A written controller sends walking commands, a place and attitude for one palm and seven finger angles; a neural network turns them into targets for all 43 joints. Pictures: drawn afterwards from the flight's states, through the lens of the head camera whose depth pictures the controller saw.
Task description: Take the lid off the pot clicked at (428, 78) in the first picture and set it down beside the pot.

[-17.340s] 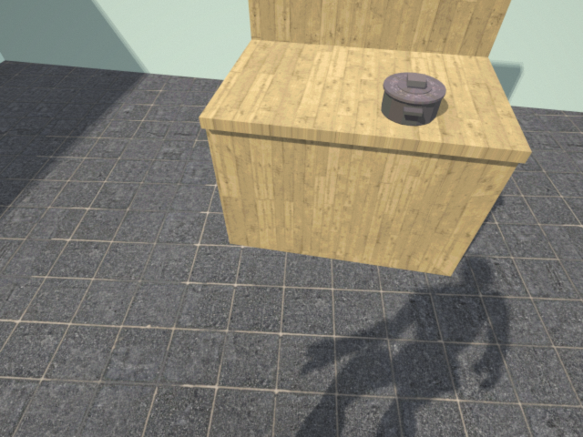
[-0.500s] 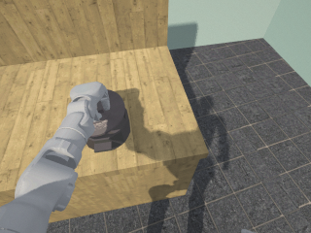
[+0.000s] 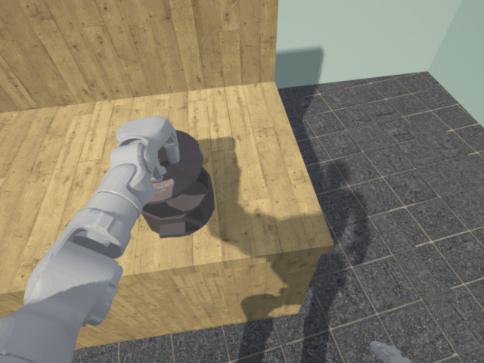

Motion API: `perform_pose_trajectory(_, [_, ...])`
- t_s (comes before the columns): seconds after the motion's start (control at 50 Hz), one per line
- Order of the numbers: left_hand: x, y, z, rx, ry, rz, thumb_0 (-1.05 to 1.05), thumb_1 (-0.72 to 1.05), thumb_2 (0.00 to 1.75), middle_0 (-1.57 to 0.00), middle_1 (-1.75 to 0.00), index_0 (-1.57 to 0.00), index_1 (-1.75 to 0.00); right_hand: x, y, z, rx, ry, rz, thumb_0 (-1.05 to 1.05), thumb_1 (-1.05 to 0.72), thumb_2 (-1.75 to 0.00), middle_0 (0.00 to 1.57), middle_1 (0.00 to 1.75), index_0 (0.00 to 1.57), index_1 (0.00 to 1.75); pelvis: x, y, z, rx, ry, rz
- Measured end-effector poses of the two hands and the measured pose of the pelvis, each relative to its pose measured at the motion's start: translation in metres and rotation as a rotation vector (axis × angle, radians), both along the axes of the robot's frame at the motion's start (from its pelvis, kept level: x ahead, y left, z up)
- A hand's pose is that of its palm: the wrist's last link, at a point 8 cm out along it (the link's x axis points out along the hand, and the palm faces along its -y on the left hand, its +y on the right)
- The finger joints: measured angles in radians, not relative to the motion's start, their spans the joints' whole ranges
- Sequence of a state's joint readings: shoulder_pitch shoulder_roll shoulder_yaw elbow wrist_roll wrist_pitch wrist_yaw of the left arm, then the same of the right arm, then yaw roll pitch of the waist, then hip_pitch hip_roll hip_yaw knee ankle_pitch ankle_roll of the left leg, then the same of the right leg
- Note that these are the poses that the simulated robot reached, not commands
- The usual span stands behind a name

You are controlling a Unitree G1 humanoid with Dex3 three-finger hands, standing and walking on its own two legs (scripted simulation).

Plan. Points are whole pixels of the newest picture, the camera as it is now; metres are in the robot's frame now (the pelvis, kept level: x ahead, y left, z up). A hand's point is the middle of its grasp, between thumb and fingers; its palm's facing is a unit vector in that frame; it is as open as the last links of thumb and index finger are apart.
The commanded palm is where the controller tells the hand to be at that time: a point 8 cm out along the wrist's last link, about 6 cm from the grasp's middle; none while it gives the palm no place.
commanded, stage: lift the lid straight up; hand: left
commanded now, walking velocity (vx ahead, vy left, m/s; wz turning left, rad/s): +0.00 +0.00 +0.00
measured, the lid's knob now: (154, 156) +0.48 +0.17 +0.06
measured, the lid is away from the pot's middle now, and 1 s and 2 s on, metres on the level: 0.01 0.02 0.10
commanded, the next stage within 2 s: move the lid sideways beside the pot in 1.04 s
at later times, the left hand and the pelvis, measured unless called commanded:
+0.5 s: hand (151, 143) +0.45 +0.15 +0.13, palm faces -0.24 -0.10 -0.97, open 5.8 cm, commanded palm +0.44 +0.16 +0.20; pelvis -0.01 +0.00 +0.00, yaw +0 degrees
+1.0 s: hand (150, 126) +0.46 +0.15 +0.16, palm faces -0.24 -0.09 -0.97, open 5.8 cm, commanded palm +0.44 +0.15 +0.22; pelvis +0.00 +0.00 +0.00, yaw +1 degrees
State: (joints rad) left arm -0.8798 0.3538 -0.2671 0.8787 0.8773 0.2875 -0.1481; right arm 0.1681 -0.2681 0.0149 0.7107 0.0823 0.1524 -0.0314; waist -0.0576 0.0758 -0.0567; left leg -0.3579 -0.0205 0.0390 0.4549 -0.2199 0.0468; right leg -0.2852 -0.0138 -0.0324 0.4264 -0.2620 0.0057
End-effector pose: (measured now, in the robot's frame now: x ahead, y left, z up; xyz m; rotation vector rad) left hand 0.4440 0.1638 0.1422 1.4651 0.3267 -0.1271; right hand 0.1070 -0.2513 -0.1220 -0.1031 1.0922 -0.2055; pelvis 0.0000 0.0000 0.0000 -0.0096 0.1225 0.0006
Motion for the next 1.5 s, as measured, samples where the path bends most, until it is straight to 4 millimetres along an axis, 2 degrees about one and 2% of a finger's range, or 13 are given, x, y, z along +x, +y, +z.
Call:
perform_pose_trajectory(0.24, [-0.005,-0.007,0.023,0.011,-0.016,-0.028,-0.02,0.2,0.92,-0.45,-0.89,-0.93,-1.12,0.006,0.004,0.003,0.004,-0.032,0.025,0.0,-0.91,-0.9,0.2,0.3,0.2,0.3,-0.005,-0.001,0.001,0.003,-0.023,0.009])
perform_pose_trajectory(0.34, [-0.003,-0.004,0.027,0.0,-0.005,-0.003,-0.02,0.19,0.92,-0.45,-0.89,-0.93,-1.12,0.005,0.004,0.004,0.0,-0.037,0.023,0.0,-0.91,-0.9,0.2,0.3,0.2,0.3,-0.008,-0.001,0.002,0.004,-0.027,0.004])
perform_pose_trajectory(0.52, [-0.003,-0.006,0.046,0.008,-0.041,-0.004,-0.02,0.2,0.92,-0.45,-0.89,-0.94,-1.12,0.005,0.004,0.003,0.003,-0.04,0.031,0.01,-0.91,-0.9,0.2,0.3,0.2,0.3,-0.008,0.0,0.002,0.004,-0.034,0.007])
perform_pose_trajectory(0.64, [-0.001,-0.006,0.05,0.016,-0.019,0.004,-0.02,0.2,0.92,-0.45,-0.89,-0.94,-1.12,0.007,0.004,0.005,-0.004,-0.047,0.038,0.01,-0.91,-0.9,0.2,0.3,0.2,0.3,-0.009,0.0,0.002,0.006,-0.036,0.01])
perform_pose_trajectory(0.9, [0.007,-0.013,0.074,0.008,-0.063,-0.006,-0.02,0.19,0.92,-0.45,-0.89,-0.94,-1.12,0.012,0.008,0.004,0.004,-0.058,0.055,0.01,-0.91,-0.9,0.2,0.3,0.2,0.3,-0.006,0.002,0.003,0.008,-0.033,0.01])
perform_pose_trajectory(1.1, [0.005,-0.014,0.067,0.009,-0.015,-0.004,-0.02,0.2,0.92,-0.44,-0.89,-0.94,-1.12,0.019,0.01,0.006,0.007,-0.062,0.068,0.01,-0.91,-0.9,0.2,0.3,0.2,0.3,-0.005,0.002,0.003,0.007,-0.034,0.014])
perform_pose_trajectory(1.2, [0.004,-0.015,0.07,0.015,-0.047,-0.037,-0.02,0.2,0.92,-0.45,-0.89,-0.94,-1.12,0.023,0.01,0.008,-0.002,-0.08,0.07,0.01,-0.91,-0.9,0.2,0.3,0.2,0.3,-0.004,0.002,0.003,0.008,-0.037,0.014])
perform_pose_trajectory(1.5, [-0.001,0.028,0.066,0.016,0.002,0.063,-0.02,0.2,0.92,-0.45,-0.89,-0.94,-1.12,0.02,0.007,0.01,-0.014,-0.071,0.066,0.01,-0.91,-0.9,0.2,0.3,0.2,0.3,-0.007,0.001,0.003,0.006,-0.04,0.013])
